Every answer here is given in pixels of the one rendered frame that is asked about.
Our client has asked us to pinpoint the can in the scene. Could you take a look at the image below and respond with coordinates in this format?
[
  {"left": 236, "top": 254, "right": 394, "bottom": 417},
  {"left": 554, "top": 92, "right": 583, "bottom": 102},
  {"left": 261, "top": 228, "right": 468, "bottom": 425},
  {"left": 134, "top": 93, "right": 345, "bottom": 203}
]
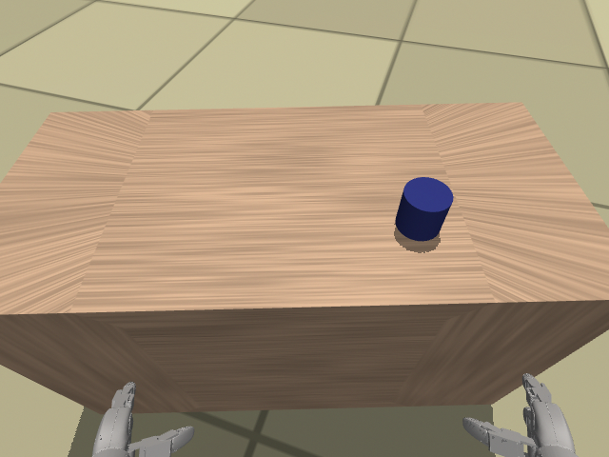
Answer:
[{"left": 395, "top": 177, "right": 453, "bottom": 241}]

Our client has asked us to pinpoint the right robot hand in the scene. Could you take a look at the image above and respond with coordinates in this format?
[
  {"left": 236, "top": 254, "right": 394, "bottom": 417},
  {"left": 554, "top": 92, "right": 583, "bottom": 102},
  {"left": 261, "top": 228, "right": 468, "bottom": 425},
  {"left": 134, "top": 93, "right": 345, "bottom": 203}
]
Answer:
[{"left": 462, "top": 373, "right": 576, "bottom": 457}]

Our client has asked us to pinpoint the left robot hand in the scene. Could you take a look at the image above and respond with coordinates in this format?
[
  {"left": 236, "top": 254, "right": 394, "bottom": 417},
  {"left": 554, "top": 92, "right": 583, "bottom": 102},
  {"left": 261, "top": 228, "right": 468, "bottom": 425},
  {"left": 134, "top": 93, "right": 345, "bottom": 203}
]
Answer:
[{"left": 92, "top": 382, "right": 194, "bottom": 457}]

